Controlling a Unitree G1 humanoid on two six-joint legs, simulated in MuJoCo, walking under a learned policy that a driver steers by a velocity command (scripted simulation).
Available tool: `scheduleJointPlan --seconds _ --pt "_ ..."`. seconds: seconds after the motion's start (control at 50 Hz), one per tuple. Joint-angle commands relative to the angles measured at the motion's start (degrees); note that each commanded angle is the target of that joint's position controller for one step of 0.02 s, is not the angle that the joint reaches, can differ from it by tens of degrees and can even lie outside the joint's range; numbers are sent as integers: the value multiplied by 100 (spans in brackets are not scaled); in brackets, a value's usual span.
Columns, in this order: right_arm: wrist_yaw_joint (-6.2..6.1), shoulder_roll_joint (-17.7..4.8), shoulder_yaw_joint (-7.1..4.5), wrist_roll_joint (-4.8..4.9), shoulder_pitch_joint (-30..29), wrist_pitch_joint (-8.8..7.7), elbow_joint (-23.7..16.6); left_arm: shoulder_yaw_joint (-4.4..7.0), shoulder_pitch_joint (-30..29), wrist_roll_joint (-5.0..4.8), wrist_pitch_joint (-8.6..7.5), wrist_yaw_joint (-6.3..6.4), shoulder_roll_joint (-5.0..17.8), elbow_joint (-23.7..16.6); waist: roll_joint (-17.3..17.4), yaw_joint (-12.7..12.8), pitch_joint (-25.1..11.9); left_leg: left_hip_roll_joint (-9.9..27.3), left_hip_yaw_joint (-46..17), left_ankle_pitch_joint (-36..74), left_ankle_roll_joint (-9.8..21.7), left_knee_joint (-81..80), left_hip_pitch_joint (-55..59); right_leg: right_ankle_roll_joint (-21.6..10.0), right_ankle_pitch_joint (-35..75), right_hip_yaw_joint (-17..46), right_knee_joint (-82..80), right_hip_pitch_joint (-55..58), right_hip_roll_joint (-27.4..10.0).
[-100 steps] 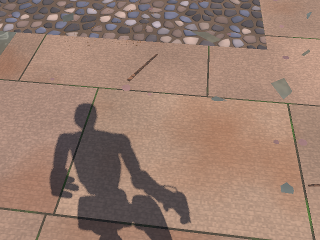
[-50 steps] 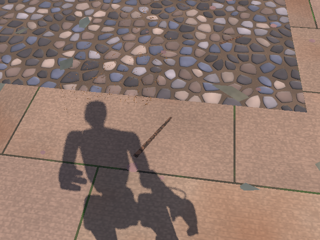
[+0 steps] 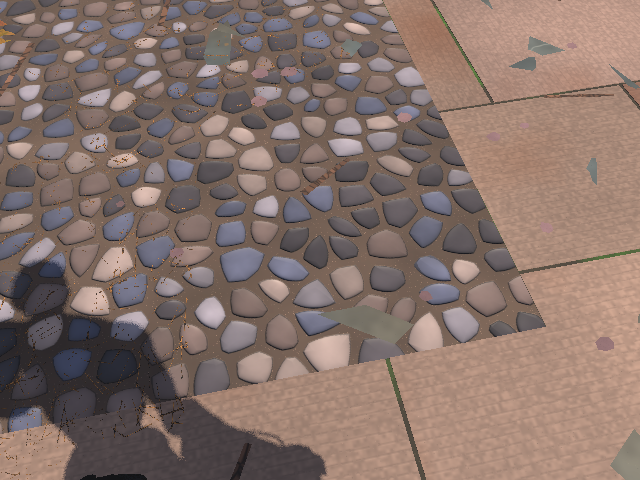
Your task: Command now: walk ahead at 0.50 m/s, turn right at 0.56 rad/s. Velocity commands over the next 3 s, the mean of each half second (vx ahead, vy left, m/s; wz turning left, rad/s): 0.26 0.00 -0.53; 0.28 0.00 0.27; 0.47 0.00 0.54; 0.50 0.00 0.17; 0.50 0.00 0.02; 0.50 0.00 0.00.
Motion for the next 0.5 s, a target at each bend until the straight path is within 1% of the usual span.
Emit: scheduleJointPlan --seconds 0.02,0.04,0.06,0.08,0.1,0.12,0.14,0.16,0.2,0.22,0.24,0.28,0.32,0.36,0.4,0.42,0.44,0.46,0.48,0.5 --pt "28 -41 110 -249 119 -213 -816 646 1938 -44 -21 167 2067 162 -1518 474 -1623 -577 -918 -564 111 4669 -4140 -1600 -1126 4027 -1121 4852 -1422" --pt "107 -479 72 -1 -430 -465 -912 503 2106 28 -125 116 1623 -12 -823 879 -2219 -644 -2217 -735 230 5248 -4768 -1772 -1679 5205 -1948 5127 -1788" --pt "146 -709 10 198 -908 -580 -1057 402 1906 65 -214 93 1268 35 -539 896 -1440 -374 -2224 -159 391 5128 -5255 -1475 -1198 4400 -2006 4697 -1670" --pt "105 -686 23 110 -958 -631 -1026 337 1464 40 -256 95 1075 -55 -147 633 -952 -124 -2218 340 462 4649 -4997 -1249 -145 3591 -1900 3820 -1419" --pt "47 -746 -30 -67 -907 -610 -929 280 981 66 -257 109 894 -176 22 365 -668 48 -2201 596 406 4200 -4518 -1067 1063 2907 -1828 2978 -1183" --pt "34 -830 -82 -132 -762 -525 -894 229 756 121 -249 143 768 -291 1 172 -640 147 -2219 701 350 3990 -4052 -984 2009 2476 -1840 2466 -1031" --pt "31 -799 -97 -157 -698 -432 -920 233 718 142 -240 174 809 -327 -4 76 -648 132 -2187 738 266 3803 -3798 -971 2656 2285 -1845 2166 -961" --pt "21 -684 -81 -189 -666 -349 -947 255 754 131 -241 209 893 -323 43 27 -652 82 -2109 798 168 3576 -3693 -980 3225 2072 -1827 1957 -893" --pt "-13 -506 -32 -234 -826 -243 -1046 313 902 114 -212 301 1089 -297 -5 32 -644 -121 -1985 1250 27 2962 -3650 -903 3838 1701 -1771 1703 -667" --pt "-21 -454 -8 -235 -986 -216 -1115 325 962 87 -172 347 1121 -284 -87 75 -645 -227 -1951 1530 -20 2562 -3658 -819 3886 1592 -1710 1657 -556" --pt "-13 -397 21 -230 -1157 -199 -1174 324 1007 53 -116 389 1107 -275 -191 132 -679 -318 -1947 1858 -43 2146 -3590 -697 3761 1503 -1631 1629 -434" --pt "36 -357 59 -188 -1480 -184 -1270 320 1094 9 1 464 1072 -280 -393 279 -783 -512 -1957 2516 -40 1364 -3375 -453 3326 1510 -1492 1638 -289" --pt "97 -391 69 -149 -1785 -173 -1375 320 1195 9 91 519 1070 -272 -478 415 -809 -651 -2001 2833 -37 829 -3251 -300 2805 1736 -1359 1735 -309" --pt "134 -469 54 -146 -1963 -173 -1458 317 1253 25 155 550 1051 -275 -514 473 -758 -718 -2132 2696 -17 493 -3284 -273 2417 2110 -1139 1964 -404" --pt "156 -634 0 -165 -1891 -219 -1479 304 1159 40 185 574 1007 -349 -575 400 -736 -738 -2285 2355 80 150 -3235 -260 2150 2564 -817 2241 -480" --pt "171 -693 -17 -179 -1681 -258 -1415 274 1046 59 179 585 947 -382 -629 315 -772 -683 -2240 2376 171 -25 -3115 -230 2133 2598 -622 2397 -532" --pt "182 -685 -16 -215 -1415 -315 -1337 229 925 62 162 586 854 -407 -626 167 -847 -625 -2127 2894 320 -433 -2657 -121 2104 2512 -306 2385 -427" --pt "167 -798 -25 -319 -1187 -373 -1315 152 989 120 117 571 649 -432 -392 99 -1133 -240 -2341 4212 577 -653 -1792 87 1930 2283 261 2190 -102" --pt "143 -967 -16 -452 -1000 -374 -1348 56 1347 269 62 563 377 -448 465 247 -1642 640 -3290 6656 1096 -313 -543 334 38 1847 1305 1478 449" --pt "168 -692 64 -516 -844 -308 -1179 15 2200 175 73 535 337 -312 1742 577 -2080 1666 -4814 7167 2236 -337 234 722 -3172 1703 2322 602 866"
